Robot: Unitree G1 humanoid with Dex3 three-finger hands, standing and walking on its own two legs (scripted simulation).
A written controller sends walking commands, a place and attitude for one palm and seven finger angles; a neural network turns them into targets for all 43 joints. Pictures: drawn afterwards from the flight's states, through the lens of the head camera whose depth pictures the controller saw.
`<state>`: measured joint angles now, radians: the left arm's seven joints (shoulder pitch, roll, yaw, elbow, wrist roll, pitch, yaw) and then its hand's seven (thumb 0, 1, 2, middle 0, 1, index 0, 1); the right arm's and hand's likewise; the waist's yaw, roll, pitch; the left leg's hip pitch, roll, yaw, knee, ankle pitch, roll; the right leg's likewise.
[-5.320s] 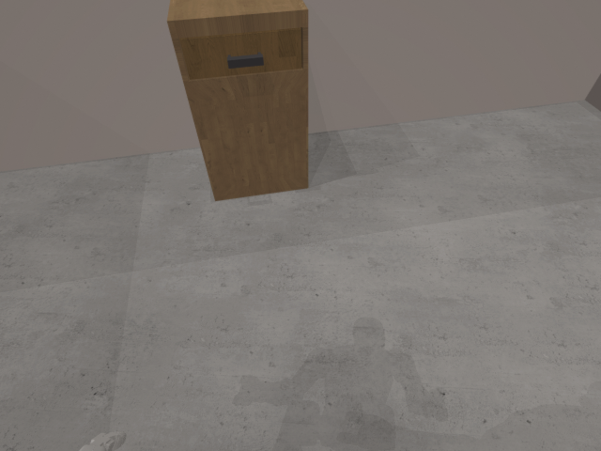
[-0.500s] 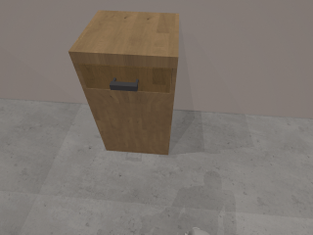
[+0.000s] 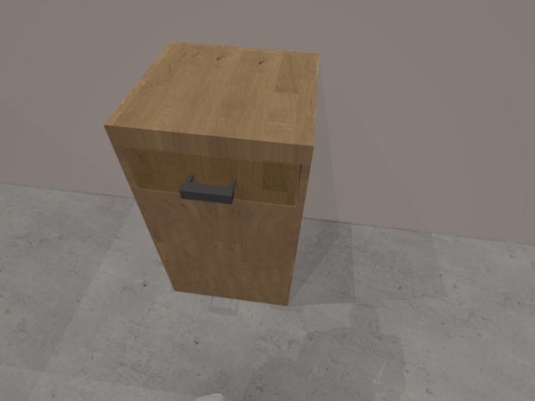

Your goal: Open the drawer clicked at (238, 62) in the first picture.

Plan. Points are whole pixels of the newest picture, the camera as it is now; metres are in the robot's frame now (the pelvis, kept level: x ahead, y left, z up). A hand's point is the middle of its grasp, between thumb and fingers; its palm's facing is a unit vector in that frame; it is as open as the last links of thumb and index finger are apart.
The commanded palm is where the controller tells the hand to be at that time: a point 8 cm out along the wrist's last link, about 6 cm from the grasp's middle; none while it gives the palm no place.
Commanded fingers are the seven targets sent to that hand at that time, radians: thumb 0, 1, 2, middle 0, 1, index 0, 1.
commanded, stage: come to a stop and stand still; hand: left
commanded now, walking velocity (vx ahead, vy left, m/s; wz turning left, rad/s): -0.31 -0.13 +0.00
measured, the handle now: (209, 186) +0.58 +0.19 -0.09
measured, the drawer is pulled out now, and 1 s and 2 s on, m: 0.00 0.00 0.00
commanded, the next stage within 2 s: look again from close up in 1.02 s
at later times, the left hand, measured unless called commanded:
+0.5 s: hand out of the picture +0.08 +0.18 -0.17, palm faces +0.01 -0.96 -0.29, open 7.4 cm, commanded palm none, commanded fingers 0.00 0.90 0.90 -0.20 -0.30 -0.20 -0.30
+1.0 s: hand out of the picture +0.01 +0.10 -0.17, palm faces +0.02 -0.98 -0.21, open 7.3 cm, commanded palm none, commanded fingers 0.00 0.90 0.90 -0.20 -0.30 -0.20 -0.30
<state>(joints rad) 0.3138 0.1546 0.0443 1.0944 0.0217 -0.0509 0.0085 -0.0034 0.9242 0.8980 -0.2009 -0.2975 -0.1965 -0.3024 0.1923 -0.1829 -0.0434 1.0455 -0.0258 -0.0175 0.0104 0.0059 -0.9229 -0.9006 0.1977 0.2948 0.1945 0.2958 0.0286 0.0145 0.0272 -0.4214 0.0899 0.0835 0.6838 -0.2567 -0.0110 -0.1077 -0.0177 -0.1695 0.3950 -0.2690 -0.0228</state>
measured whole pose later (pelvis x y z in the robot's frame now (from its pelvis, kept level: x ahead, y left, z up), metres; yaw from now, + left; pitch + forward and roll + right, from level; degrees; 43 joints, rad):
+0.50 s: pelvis +0.01 -0.02 -0.01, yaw -3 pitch -1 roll +2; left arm 0.21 0.20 0.06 0.99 0.02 0.03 0.03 0.00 0.91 0.90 -0.20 -0.30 -0.19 -0.30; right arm 0.16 -0.20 -0.06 1.04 -0.03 0.04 -0.02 0.00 -0.91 -0.90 0.20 0.30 0.20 0.30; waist 0.00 0.01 0.05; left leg -0.35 0.09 0.14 0.54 -0.17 -0.02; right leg -0.25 -0.06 -0.03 0.59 -0.34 0.00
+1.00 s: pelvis -0.01 -0.07 +0.00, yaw -2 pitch -1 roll +0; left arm 0.25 0.14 0.02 1.13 0.00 0.00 0.03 0.00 0.93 0.90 -0.20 -0.30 -0.20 -0.30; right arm 0.29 -0.13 0.00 1.16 -0.02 0.01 -0.04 0.01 -0.91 -0.90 0.20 0.30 0.20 0.30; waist 0.00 0.02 0.03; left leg -0.14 0.06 0.02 0.40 -0.24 -0.05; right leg -0.17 0.04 -0.09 0.41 -0.23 -0.07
